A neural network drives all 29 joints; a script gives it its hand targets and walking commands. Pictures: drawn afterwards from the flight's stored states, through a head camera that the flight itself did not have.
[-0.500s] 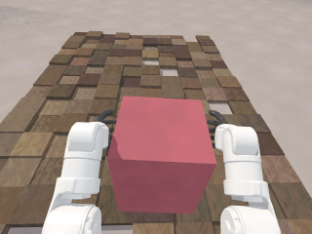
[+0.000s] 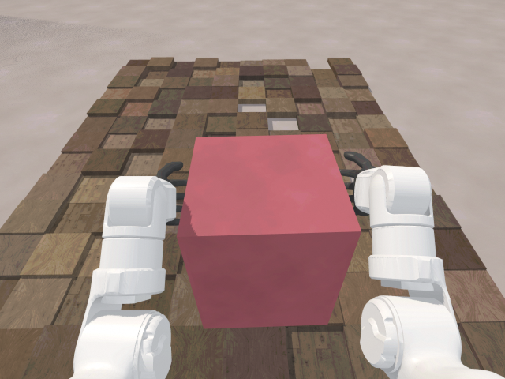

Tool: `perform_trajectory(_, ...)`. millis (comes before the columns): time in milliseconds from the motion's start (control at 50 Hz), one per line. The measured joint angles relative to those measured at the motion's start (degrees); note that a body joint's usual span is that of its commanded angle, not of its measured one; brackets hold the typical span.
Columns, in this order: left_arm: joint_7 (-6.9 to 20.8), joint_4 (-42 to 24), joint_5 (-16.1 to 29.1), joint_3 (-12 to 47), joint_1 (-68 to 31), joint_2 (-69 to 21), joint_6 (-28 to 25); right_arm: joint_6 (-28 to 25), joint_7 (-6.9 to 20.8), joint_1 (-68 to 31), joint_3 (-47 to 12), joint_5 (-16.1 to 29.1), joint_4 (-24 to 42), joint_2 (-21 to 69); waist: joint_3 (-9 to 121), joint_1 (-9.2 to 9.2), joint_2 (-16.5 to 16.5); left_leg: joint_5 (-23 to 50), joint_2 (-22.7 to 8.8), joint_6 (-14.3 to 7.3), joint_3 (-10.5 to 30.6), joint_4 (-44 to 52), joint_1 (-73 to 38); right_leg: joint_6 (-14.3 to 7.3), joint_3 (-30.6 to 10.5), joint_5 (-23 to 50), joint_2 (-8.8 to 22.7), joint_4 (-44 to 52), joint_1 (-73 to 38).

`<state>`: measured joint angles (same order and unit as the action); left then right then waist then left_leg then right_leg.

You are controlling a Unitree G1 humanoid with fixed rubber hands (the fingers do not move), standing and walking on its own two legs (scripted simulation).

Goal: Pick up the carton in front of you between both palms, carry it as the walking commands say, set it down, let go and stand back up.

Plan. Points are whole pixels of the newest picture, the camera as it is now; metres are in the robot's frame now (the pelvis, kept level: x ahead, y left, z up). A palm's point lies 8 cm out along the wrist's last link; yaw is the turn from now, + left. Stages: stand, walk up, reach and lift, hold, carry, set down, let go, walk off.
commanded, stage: carry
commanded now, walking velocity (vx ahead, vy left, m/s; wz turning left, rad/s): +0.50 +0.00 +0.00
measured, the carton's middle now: (263, 233) +0.36 +0.00 +0.08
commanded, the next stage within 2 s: none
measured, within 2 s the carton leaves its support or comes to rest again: neither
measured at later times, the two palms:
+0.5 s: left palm (185, 123) +0.64 +0.18 +0.11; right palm (319, 127) +0.62 -0.12 +0.11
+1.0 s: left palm (181, 56) +0.97 +0.25 +0.14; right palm (281, 53) +0.98 -0.05 +0.15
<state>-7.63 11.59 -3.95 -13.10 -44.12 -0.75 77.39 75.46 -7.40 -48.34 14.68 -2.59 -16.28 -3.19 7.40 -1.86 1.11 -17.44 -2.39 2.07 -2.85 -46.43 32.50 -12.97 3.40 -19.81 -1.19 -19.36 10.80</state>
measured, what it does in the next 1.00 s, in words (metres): walks ahead: left foot, then right foot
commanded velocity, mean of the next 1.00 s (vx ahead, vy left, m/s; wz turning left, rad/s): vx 0.50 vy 0.00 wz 0.00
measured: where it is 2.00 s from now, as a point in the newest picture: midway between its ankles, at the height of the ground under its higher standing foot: (249, 199)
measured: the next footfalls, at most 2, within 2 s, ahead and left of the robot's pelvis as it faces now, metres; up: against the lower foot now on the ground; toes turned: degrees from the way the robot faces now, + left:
left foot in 0.12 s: +0.21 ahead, +0.13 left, +0.01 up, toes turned +7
right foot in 0.54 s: +0.48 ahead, -0.03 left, +0.02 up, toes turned -6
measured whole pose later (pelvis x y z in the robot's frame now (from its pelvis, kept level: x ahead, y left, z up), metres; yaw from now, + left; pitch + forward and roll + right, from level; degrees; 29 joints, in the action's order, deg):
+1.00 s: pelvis +0.61 +0.08 -0.01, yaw +1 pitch +4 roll +0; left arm -7.6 12.3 -3.8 -13.2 -46.2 0.4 73.8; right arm 73.3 -5.6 -44.8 17.0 -7.6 -8.7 1.2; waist 3.3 -2.5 -1.2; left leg -1.6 -1.4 4.6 -7.0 -28.0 29.6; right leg -0.2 6.4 -29.3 1.6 -33.7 4.9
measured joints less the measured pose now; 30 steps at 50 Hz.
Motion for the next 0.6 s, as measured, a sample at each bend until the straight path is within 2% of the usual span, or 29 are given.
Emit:
perform_trajectory(80,0.1,2.5,-0.8,-0.4,1.0,-0.7,-1.9,-1.9,0.9,2.0,0.4,-1.6,-1.4,0.9,0.1,-0.42,0.2,3.2,-0.6,0.1,-1.3,7.8,0.7,1.6,0.1,-4.3,0.4,-1.5,-2.7)
perform_trajectory(120,0.1,3.0,-0.9,-0.1,2.1,-0.7,-2.8,-2.9,1.2,3.5,0.4,-2.2,-1.4,1.6,-0.3,-0.25,-0.2,4.6,0.0,-0.5,-3.5,12.4,-1.4,2.6,0.1,-8.1,1.1,-4.8,-3.7)
perform_trajectory(140,0.2,2.8,-0.7,0.2,2.6,-0.3,-3.2,-3.7,1.2,4.2,0.3,-2.5,-1.3,2.3,-1.0,0.06,-1.6,7.6,0.9,-1.2,-4.6,13.3,-2.7,3.3,-0.2,-10.7,2.3,-8.0,-3.6)
perform_trajectory(160,0.3,2.4,-0.3,0.2,3.3,0.4,-3.7,-4.8,1.2,4.9,-0.1,-2.8,-1.3,3.1,-1.9,0.39,-3.0,9.1,1.9,-1.5,-5.6,12.5,-3.5,4.9,-0.5,-12.7,4.0,-13.3,-2.4)
perform_trajectory(200,0.5,1.2,0.6,0.3,4.8,1.5,-4.9,-6.5,0.7,6.2,-1.3,-3.6,-0.3,4.6,-4.0,1.68,-3.1,6.0,2.2,-2.2,-6.2,9.9,-4.3,7.3,-2.4,-10.3,3.7,-29.9,3.9)
perform_trajectory(240,0.5,-0.2,1.2,0.6,5.5,2.0,-5.4,-7.1,0.2,8.5,-2.3,-3.1,2.7,5.2,-6.3,2.67,-2.8,3.5,2.4,-3.8,-6.0,10.0,-6.0,8.3,-2.9,-6.9,2.5,-43.1,11.0)
perform_trajectory(280,0.5,-2.0,1.4,1.0,5.8,1.9,-5.5,-7.0,-0.5,10.9,-2.8,-2.0,6.7,5.4,-8.1,3.25,-2.9,2.8,2.7,-4.8,-5.8,11.8,-8.1,9.1,-2.0,-3.8,2.3,-48.5,17.2)
perform_trajectory(340,0.3,-5.9,1.3,1.2,6.2,1.1,-5.7,-6.8,-1.5,12.8,-2.4,-1.1,12.3,5.9,-10.2,3.92,-2.5,1.9,2.8,-5.2,-5.5,14.9,-11.5,10.1,-0.8,-2.4,2.6,-46.1,24.0)
perform_trajectory(420,0.3,-11.7,0.7,0.6,6.7,-0.4,-6.2,-7.2,-1.8,13.1,-1.4,-0.2,18.0,6.3,-11.3,4.82,-1.9,0.0,2.8,-5.1,-5.2,19.1,-16.9,10.8,0.4,1.3,2.8,-34.2,28.4)
perform_trajectory(480,0.3,-15.6,0.3,0.2,6.5,-1.2,-6.2,-7.1,-1.8,12.2,-1.0,0.4,20.9,6.3,-11.2,5.37,-1.7,-2.3,2.8,-3.8,-4.9,21.5,-21.7,10.3,1.7,7.8,2.0,-21.5,27.3)
perform_trajectory(520,0.3,-17.4,0.1,0.0,5.7,-1.4,-5.9,-6.7,-1.8,10.8,-0.8,0.9,22.2,5.8,-10.8,5.3,-1.5,-4.9,2.5,-2.0,-4.8,20.6,-24.3,9.0,3.6,12.8,0.8,-13.3,24.1)
perform_trajectory(560,0.3,-17.6,-0.3,0.3,4.0,-1.6,-5.9,-5.9,-1.6,9.1,-0.5,1.4,22.9,4.3,-10.4,4.3,-0.6,-8.4,1.6,-0.6,-4.1,12.9,-24.1,6.7,5.5,17.3,-0.3,-9.6,20.3)
perform_trajectory(600,0.1,-16.7,-0.9,0.8,2.0,-1.7,-6.1,-5.4,-1.2,6.8,0.2,1.9,22.1,2.7,-10.8,2.8,0.7,-11.0,1.6,-2.0,0.0,-4.5,-18.1,4.7,6.1,12.3,-1.1,-13.6,19.8)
